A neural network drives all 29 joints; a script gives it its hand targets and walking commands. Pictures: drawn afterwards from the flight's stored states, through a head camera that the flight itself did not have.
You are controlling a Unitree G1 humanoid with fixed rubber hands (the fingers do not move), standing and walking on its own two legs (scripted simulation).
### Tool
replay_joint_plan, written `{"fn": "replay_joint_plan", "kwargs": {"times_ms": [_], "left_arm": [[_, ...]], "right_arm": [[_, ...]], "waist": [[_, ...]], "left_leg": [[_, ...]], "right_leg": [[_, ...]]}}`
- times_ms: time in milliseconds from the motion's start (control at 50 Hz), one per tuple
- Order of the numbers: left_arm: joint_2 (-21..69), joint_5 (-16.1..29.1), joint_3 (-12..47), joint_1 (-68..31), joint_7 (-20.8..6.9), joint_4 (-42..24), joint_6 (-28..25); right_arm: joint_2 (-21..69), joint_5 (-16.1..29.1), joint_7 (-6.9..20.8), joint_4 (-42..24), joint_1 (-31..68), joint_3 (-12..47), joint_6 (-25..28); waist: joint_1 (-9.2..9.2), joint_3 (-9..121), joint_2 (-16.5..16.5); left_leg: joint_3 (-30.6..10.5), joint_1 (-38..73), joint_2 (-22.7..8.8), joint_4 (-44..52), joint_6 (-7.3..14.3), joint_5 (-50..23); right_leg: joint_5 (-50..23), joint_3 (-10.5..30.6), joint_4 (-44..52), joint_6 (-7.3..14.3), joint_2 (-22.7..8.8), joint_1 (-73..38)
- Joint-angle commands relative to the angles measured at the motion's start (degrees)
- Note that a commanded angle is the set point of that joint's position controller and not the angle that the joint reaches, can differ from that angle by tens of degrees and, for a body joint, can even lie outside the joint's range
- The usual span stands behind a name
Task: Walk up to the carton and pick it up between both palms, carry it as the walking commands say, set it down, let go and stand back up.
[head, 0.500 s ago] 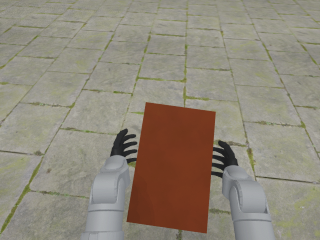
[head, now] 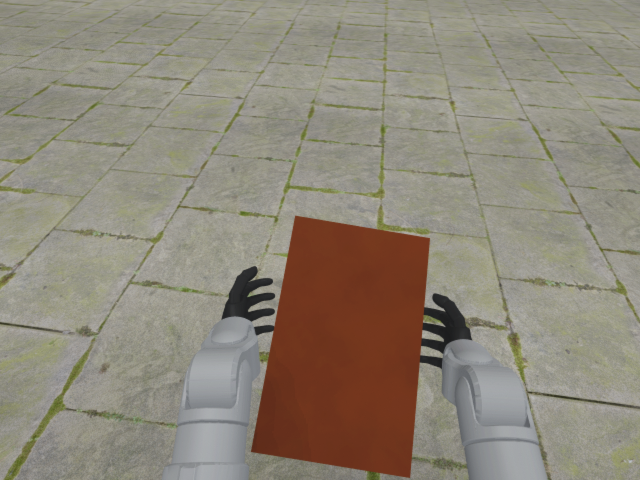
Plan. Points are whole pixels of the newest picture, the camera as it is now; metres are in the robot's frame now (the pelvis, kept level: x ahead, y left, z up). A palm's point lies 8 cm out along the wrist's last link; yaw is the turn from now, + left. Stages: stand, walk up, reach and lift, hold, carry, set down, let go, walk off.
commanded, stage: carry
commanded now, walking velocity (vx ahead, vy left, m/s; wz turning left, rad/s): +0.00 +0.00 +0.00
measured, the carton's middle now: (339, 338) +0.35 +0.01 -0.03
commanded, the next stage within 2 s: none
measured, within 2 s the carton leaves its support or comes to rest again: neither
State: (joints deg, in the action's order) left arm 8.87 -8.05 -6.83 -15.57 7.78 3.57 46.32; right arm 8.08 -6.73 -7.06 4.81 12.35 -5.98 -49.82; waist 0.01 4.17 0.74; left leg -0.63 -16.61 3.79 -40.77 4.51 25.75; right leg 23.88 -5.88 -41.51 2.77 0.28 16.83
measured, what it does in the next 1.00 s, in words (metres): shifts its weight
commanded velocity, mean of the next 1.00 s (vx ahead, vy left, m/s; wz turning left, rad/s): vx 0.00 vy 0.00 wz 0.00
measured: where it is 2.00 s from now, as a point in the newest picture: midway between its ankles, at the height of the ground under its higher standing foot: outside the picture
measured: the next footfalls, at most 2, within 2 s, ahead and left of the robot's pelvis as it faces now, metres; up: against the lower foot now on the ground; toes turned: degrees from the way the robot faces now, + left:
none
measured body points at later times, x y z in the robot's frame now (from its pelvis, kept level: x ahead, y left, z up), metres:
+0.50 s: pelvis +0.00 -0.01 +0.01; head +0.00 -0.01 +0.46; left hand +0.32 +0.13 +0.07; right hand +0.30 -0.15 +0.05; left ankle -0.05 +0.07 -0.71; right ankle -0.05 -0.11 -0.70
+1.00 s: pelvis -0.07 -0.03 +0.01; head -0.11 -0.04 +0.46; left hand +0.24 +0.10 +0.07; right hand +0.23 -0.17 +0.05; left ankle -0.05 +0.07 -0.72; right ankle -0.05 -0.11 -0.72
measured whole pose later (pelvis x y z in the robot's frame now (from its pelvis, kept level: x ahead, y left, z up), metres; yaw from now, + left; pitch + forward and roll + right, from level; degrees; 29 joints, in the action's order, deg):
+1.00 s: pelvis -0.07 -0.03 +0.01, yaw +0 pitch -3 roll +1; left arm 8.8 -8.8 -8.3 -15.3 6.5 8.4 45.2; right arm 8.1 -7.0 -6.6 7.9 12.4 -6.5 -49.8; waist 0.0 3.6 1.3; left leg -0.3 -15.0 4.0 -35.2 2.5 17.6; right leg 19.7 -5.9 -37.8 3.5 -0.3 15.6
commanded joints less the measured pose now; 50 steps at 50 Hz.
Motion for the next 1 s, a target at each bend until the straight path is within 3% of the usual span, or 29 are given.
{"fn": "replay_joint_plan", "kwargs": {"times_ms": [0, 20, 60, 100, 140, 200, 240, 260, 280, 300, 320, 340, 360, 380, 420, 440, 460, 500, 580, 620, 680, 740, 760, 780, 800, 860, 880, 960, 980], "left_arm": [[54.5, 12.8, 33.7, -21.6, -15.1, 3.3, -2.2], [55.9, 13.3, 33.6, -22.5, -15.3, 3.6, -2.5], [56.3, 13.5, 34.6, -22.7, -15.4, 2.5, -2.5], [56.5, 14.6, 35.6, -23.6, -15.4, -0.5, -2.7], [56.6, 14.0, 34.5, -19.8, -15.6, 2.8, -1.9], [55.7, 14.6, 35.0, -20.2, -15.1, 0.0, -1.6], [56.0, 15.8, 35.4, -23.2, -15.6, -1.7, -1.8], [55.9, 15.5, 35.1, -22.4, -15.8, -0.5, -1.4], [57.0, 15.2, 34.9, -20.3, -15.9, 0.2, -1.2], [55.6, 14.8, 34.1, -20.3, -15.9, 0.0, -1.1], [55.9, 14.3, 33.7, -20.0, -15.8, 1.0, -1.1], [55.1, 13.9, 33.0, -21.0, -15.7, 0.5, -1.1], [55.6, 14.9, 33.9, -19.6, -15.9, 0.1, -0.8], [53.7, 14.0, 33.0, -21.6, -15.8, 0.1, -0.9], [54.7, 13.9, 32.9, -23.0, -15.7, 1.3, -0.9], [54.3, 14.1, 33.1, -23.4, -15.8, 0.3, -1.2], [55.0, 14.0, 33.1, -23.5, -16.0, 0.7, -1.3], [55.2, 14.6, 33.8, -23.6, -15.9, -0.7, -1.8], [55.9, 14.6, 33.6, -21.0, -16.3, 0.7, -1.3], [56.4, 14.2, 33.1, -19.3, -16.3, 1.8, -1.0], [55.6, 13.6, 31.5, -18.2, -16.7, 4.3, -1.2], [54.2, 12.9, 30.7, -20.2, -16.3, 5.2, -1.1], [55.0, 12.8, 30.8, -19.3, -16.6, 5.8, -1.2], [54.8, 12.8, 30.9, -21.3, -16.7, 6.1, -1.1], [54.7, 12.8, 31.0, -21.3, -16.8, 6.4, -1.1], [55.6, 14.1, 32.0, -23.0, -16.7, 5.0, -1.6], [55.8, 14.3, 32.0, -24.5, -16.9, 4.9, -1.7], [55.8, 13.3, 31.0, -26.1, -16.6, 7.2, -1.2], [55.7, 13.2, 30.4, -25.8, -16.7, 8.5, -0.8]], "right_arm": [[47.9, 10.7, 14.9, -13.2, 38.7, 31.1, 7.7], [48.1, 12.0, 14.8, -17.5, 44.2, 32.6, 8.4], [48.3, 11.9, 14.9, -17.8, 43.4, 33.0, 8.1], [48.8, 12.0, 14.8, -19.2, 42.4, 33.9, 8.0], [48.3, 11.4, 14.5, -18.4, 41.6, 33.7, 7.5], [49.6, 12.2, 14.5, -16.9, 37.6, 34.3, 6.4], [50.0, 12.8, 14.4, -19.4, 40.7, 35.7, 6.4], [50.3, 12.7, 14.4, -18.1, 38.9, 35.4, 6.1], [50.2, 13.8, 14.4, -21.8, 41.2, 36.5, 6.5], [50.1, 13.4, 14.5, -19.2, 40.2, 35.5, 6.0], [49.8, 12.8, 14.5, -18.5, 39.7, 35.1, 6.0], [49.8, 12.7, 14.6, -17.1, 40.8, 34.4, 5.8], [49.7, 12.9, 14.8, -16.8, 38.3, 34.3, 5.5], [49.8, 11.7, 14.7, -12.0, 36.6, 32.5, 4.9], [49.1, 10.5, 14.6, -12.6, 37.9, 31.7, 5.0], [49.8, 11.0, 14.5, -13.1, 38.6, 32.5, 5.3], [50.3, 11.0, 14.5, -13.9, 39.7, 32.7, 5.5], [50.3, 11.8, 14.5, -15.6, 39.0, 33.5, 6.1], [50.5, 12.6, 14.5, -19.0, 41.2, 35.5, 6.1], [50.8, 12.8, 14.6, -17.8, 39.9, 35.2, 5.9], [50.5, 12.1, 14.7, -14.5, 38.9, 34.3, 5.8], [49.1, 11.1, 14.9, -10.4, 38.1, 32.4, 5.3], [49.5, 11.0, 14.9, -11.1, 38.5, 32.5, 5.5], [49.2, 10.2, 15.0, -8.8, 37.7, 31.1, 5.4], [49.2, 10.4, 15.2, -8.8, 38.1, 31.1, 5.6], [49.7, 11.6, 15.0, -11.8, 41.3, 32.2, 6.6], [50.0, 11.1, 15.1, -10.6, 40.6, 31.8, 6.3], [50.2, 11.1, 15.2, -7.3, 42.1, 30.7, 5.6], [49.6, 10.3, 14.9, -7.0, 41.9, 29.9, 5.4]], "waist": [[-0.39, 19.9, -11.5], [-0.21, 19.5, -10.2], [-0.08, 20.5, -10.4], [-0.14, 22.6, -9.5], [-0.41, 23.8, -6.2], [0.02, 26.6, -3.2], [-0.12, 26.7, 3.1], [-0.24, 25.8, 3.4], [-0.33, 25.3, 5.0], [-0.34, 25.7, 4.5], [-0.32, 25.2, 4.5], [-0.62, 23.7, 2.2], [-0.57, 23.5, -1.1], [-0.35, 22.8, -2.2], [-0.15, 22.4, -4.7], [-0.20, 22.7, -3.3], [-0.38, 22.9, -2.7], [-0.09, 24.6, -0.9], [-0.42, 25.9, 4.9], [-0.55, 25.8, 3.2], [-0.79, 24.8, 5.6], [-0.73, 21.6, 2.6], [-0.69, 21.5, 3.9], [-0.52, 20.0, 1.0], [-0.76, 19.0, 1.2], [-0.76, 19.3, 1.5], [-0.78, 18.3, 3.3], [-0.61, 14.4, 1.4], [-0.53, 14.3, 2.0]], "left_leg": [[-9.3, 26.2, -15.4, 7.3, 2.1, -92.7], [-9.3, 26.8, -15.1, 8.0, 0.6, -92.7], [-9.2, 26.8, -15.6, 8.1, -0.4, -90.3], [-9.0, 26.1, -15.4, 7.7, 0.1, -86.5], [-7.7, 23.3, -14.0, 6.1, -0.6, -81.0], [-5.5, 18.1, -11.3, 3.4, -2.5, -71.3], [-3.5, 12.6, -9.0, 1.0, -2.3, -59.6], [-2.9, 9.6, -8.0, 2.1, -2.9, -50.7], [-2.1, 7.8, -7.2, 4.9, -3.3, -44.8], [-2.5, 8.6, -7.1, 6.9, -2.6, -40.6], [-3.5, 9.6, -7.6, 8.2, -2.9, -43.1], [-4.0, 12.1, -8.4, 9.3, -2.1, -46.8], [-6.0, 15.6, -10.1, 8.9, -1.2, -56.3], [-6.4, 16.7, -11.3, 7.9, -0.4, -61.9], [-7.4, 19.7, -12.4, 9.0, -0.7, -69.0], [-6.2, 19.9, -12.3, 7.9, -0.2, -69.2], [-6.4, 19.1, -12.2, 8.7, -0.1, -65.0], [-4.8, 15.6, -10.3, 6.4, -1.2, -61.1], [-3.2, 9.6, -7.8, 6.7, -1.0, -36.6], [-4.0, 9.3, -8.0, 8.1, -0.4, -34.8], [-4.3, 8.4, -8.5, 7.7, 0.8, -30.6], [-4.4, 6.6, -7.8, 8.9, 1.3, -22.7], [-6.0, 7.1, -8.8, 10.2, 1.3, -23.1], [-6.1, 7.4, -9.2, 11.0, 1.4, -24.5], [-5.7, 5.9, -8.8, 10.8, 2.0, -21.0], [-6.2, 6.5, -9.1, 11.1, 2.0, -24.5], [-5.5, 4.4, -8.4, 10.5, 2.1, -16.6], [-6.7, 3.5, -8.3, 13.0, 1.9, -9.6], [-7.0, 4.4, -8.6, 13.5, 2.0, -11.7]], "right_leg": [[1.3, 1.9, 1.7, -0.4, -0.4, 8.2], [0.1, 1.2, -0.3, -0.5, -0.1, 8.7], [-3.0, 1.9, 2.4, -0.3, -0.7, 6.7], [-7.2, 3.3, 5.0, -0.2, -1.9, 3.8], [-21.3, 4.3, 7.5, 0.7, -3.6, -1.3], [-44.3, 6.1, 5.6, 1.9, -6.7, -9.4], [-57.0, 7.9, 4.5, 2.4, -8.3, -14.2], [-61.7, 8.8, 4.2, 3.1, -9.5, -16.1], [-64.3, 8.4, 3.7, 3.6, -9.5, -17.9], [-62.6, 8.5, 4.0, 3.0, -10.1, -16.6], [-59.1, 8.2, 3.8, 2.7, -9.7, -15.4], [-50.2, 7.0, 4.2, 1.8, -8.9, -11.5], [-41.5, 6.7, 4.3, 1.4, -7.8, -7.5], [-35.1, 5.8, 5.6, 0.6, -7.0, -6.0], [-26.7, 4.9, 6.7, 0.4, -5.6, -2.8], [-27.2, 4.6, 7.8, 0.4, -5.3, -3.7], [-29.3, 5.6, 9.7, 0.5, -5.9, -4.6], [-43.6, 6.0, 7.1, 1.5, -7.4, -10.0], [-61.0, 9.0, 7.1, 2.9, -10.8, -15.9], [-57.2, 9.5, 7.4, 2.8, -10.8, -15.7], [-52.4, 9.7, 8.8, 2.2, -10.6, -15.7], [-42.8, 10.8, 11.1, 2.3, -10.5, -12.4], [-37.6, 10.7, 11.7, 2.4, -9.8, -11.6], [-34.5, 10.7, 11.9, 2.3, -9.4, -10.1], [-30.9, 10.8, 13.0, 2.3, -9.5, -9.9], [-32.6, 10.7, 12.5, 2.2, -9.4, -9.4], [-28.8, 11.7, 13.9, 2.1, -9.6, -9.1], [-14.2, 13.9, 18.2, 2.8, -9.6, -4.1], [-15.4, 12.7, 17.9, 2.8, -9.0, -4.1]]}}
